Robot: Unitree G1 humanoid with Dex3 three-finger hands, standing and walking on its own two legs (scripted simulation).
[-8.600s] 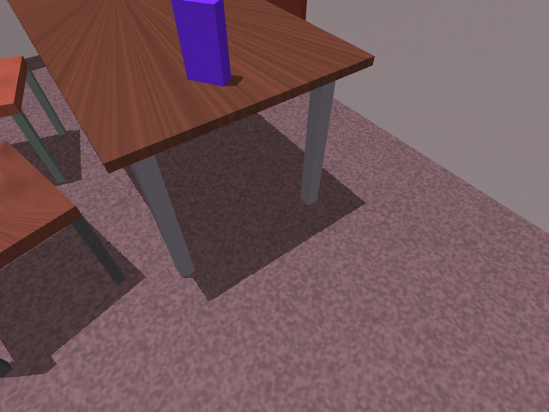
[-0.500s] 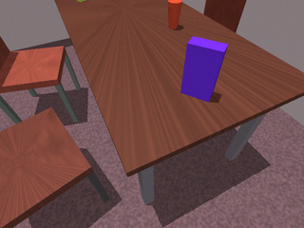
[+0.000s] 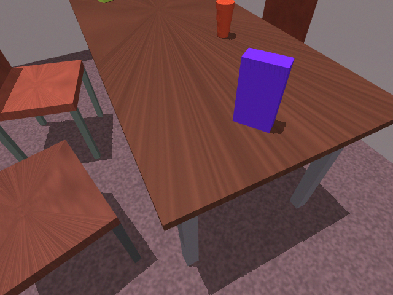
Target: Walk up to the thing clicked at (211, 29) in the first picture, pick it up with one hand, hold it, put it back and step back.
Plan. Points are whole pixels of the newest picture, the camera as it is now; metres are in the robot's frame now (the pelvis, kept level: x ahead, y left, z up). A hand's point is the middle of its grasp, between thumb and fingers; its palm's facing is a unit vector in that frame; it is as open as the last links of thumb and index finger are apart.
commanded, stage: stand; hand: right
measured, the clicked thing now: (259, 93) +0.61 -0.17 +0.07
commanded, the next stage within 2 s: walk up in 0.66 s
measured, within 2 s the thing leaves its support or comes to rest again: neither
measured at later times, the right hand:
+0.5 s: hand out of the picture +0.07 -0.25 -0.16, palm faces -0.03 +0.94 -0.33, open 7.3 cm
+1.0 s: hand out of the picture +0.03 -0.44 -0.16, palm faces -0.12 +0.79 -0.60, open 7.4 cm
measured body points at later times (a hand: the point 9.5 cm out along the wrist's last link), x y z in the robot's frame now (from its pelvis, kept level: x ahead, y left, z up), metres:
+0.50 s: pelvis +0.00 +0.00 +0.00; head +0.01 +0.00 +0.45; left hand +0.08 +0.31 -0.13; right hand +0.07 -0.30 -0.14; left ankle -0.02 +0.14 -0.75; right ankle +0.01 -0.10 -0.75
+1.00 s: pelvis +0.00 -0.10 -0.04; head +0.06 -0.08 +0.40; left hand +0.11 +0.25 -0.15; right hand +0.04 -0.48 -0.12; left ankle -0.02 +0.14 -0.74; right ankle +0.05 -0.26 -0.75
